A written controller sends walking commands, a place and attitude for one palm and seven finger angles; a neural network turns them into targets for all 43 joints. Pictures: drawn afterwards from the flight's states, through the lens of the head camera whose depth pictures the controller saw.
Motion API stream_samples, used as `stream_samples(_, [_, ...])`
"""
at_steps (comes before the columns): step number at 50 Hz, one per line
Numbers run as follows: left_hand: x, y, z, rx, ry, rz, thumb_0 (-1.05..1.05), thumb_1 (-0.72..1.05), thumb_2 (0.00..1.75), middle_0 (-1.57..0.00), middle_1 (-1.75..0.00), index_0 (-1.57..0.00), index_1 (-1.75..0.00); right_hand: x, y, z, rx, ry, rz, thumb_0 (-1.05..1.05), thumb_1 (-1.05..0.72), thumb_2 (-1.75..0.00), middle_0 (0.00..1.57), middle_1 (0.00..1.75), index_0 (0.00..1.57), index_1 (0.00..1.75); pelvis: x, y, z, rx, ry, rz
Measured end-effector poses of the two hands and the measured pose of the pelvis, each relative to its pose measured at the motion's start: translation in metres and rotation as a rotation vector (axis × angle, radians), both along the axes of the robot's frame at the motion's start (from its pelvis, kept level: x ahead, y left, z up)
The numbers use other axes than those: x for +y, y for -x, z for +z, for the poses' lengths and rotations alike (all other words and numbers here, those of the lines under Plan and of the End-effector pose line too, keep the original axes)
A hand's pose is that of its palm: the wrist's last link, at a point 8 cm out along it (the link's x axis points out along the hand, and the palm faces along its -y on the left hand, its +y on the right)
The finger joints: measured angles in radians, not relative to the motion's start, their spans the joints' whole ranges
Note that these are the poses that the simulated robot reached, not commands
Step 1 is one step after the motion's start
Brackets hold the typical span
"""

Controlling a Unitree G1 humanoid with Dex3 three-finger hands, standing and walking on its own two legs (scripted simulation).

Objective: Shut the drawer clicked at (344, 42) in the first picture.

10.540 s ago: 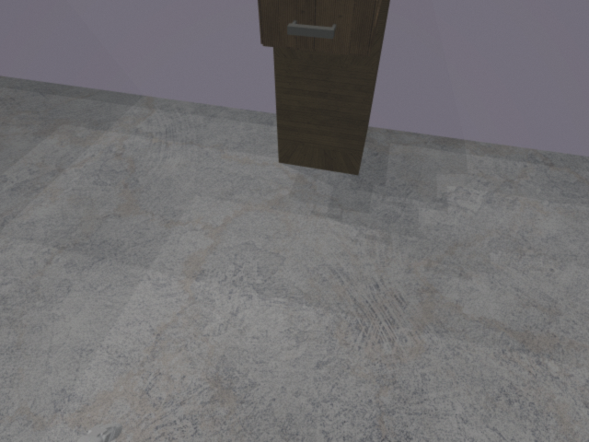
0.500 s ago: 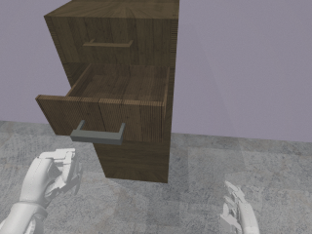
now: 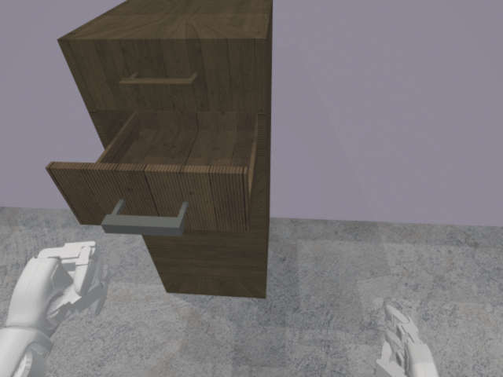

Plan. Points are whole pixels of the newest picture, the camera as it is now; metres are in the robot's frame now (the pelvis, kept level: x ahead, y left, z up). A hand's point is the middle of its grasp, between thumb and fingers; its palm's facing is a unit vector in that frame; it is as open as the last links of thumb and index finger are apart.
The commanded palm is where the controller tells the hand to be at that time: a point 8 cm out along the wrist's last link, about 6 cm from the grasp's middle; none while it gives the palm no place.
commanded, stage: bring the fist close to the handle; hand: left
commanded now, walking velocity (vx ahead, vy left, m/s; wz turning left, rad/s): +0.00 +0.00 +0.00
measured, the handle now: (148, 215) +0.39 +0.25 +0.04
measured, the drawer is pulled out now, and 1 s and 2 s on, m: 0.22 0.22 0.22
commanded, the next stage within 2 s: push the drawer shut in 1.40 s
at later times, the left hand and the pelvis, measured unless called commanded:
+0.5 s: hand (120, 274) +0.24 +0.22 +0.09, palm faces +0.03 -1.00 -0.05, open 3.3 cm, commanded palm +0.21 +0.28 +0.09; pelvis +0.01 +0.01 -0.01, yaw -1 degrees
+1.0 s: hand (145, 267) +0.28 +0.21 +0.04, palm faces +0.03 -1.00 -0.04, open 3.3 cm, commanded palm +0.26 +0.27 +0.04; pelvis +0.00 +0.02 -0.02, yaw -1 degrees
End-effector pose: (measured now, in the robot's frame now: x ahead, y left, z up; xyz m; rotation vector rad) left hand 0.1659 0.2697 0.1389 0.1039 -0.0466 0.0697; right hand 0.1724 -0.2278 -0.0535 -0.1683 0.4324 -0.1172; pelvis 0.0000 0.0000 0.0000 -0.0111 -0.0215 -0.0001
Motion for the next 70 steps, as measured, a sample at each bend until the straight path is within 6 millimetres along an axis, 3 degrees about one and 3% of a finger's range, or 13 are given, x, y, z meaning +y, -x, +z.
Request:
stream_samples(13, [0.006, -0.020, -0.026, 0.045, 0.037, 0.001, 0.02, 0.90, 0.90, -1.40, -1.60, -1.40, -1.60, -0.005, -0.003, -0.007, 0.042, 0.023, 0.003, 0.02, -0.90, -0.90, 0.20, 0.30, 0.20, 0.30, -0.001, -0.003, -0.002, 0.024, -0.003, 0.001])
stream_samples(22, [0.008, -0.042, -0.044, 0.061, 0.056, -0.028, 0.02, 0.90, 0.90, -1.40, -1.60, -1.40, -1.60, -0.006, 0.006, -0.014, 0.110, 0.041, -0.027, 0.02, -0.90, -0.90, 0.20, 0.30, 0.20, 0.30, 0.006, -0.007, -0.004, 0.056, -0.004, -0.008])
stream_samples(38, [0.003, -0.072, -0.073, 0.061, 0.068, -0.045, 0.02, 0.90, 0.90, -1.40, -1.60, -1.40, -1.60, 0.009, 0.020, -0.034, 0.218, 0.031, -0.044, 0.01, -0.90, -0.90, 0.20, 0.30, 0.20, 0.30, 0.020, -0.006, -0.014, 0.116, 0.001, -0.017])
stream_samples(51, [-0.001, -0.092, -0.098, 0.066, 0.065, -0.033, 0.02, 0.90, 0.90, -1.40, -1.60, -1.40, -1.60, 0.006, 0.029, -0.050, 0.292, 0.036, -0.060, 0.01, -0.90, -0.90, 0.20, 0.30, 0.20, 0.30, 0.019, 0.000, -0.024, 0.159, 0.000, -0.023])
stream_samples(61, [-0.012, -0.101, -0.095, 0.042, 0.058, -0.057, 0.02, 0.90, 0.90, -1.40, -1.60, -1.40, -1.60, -0.005, 0.040, -0.058, 0.329, 0.028, -0.089, 0.01, -0.90, -0.90, 0.20, 0.30, 0.20, 0.30, 0.015, 0.002, -0.027, 0.171, -0.002, -0.027])
stream_samples(70, [-0.016, -0.093, -0.095, 0.051, 0.048, -0.032, 0.02, 0.90, 0.90, -1.40, -1.60, -1.40, -1.60, -0.011, 0.039, -0.058, 0.324, 0.016, -0.093, 0.01, -0.90, -0.90, 0.20, 0.30, 0.20, 0.30, 0.008, 0.001, -0.026, 0.169, -0.009, -0.029])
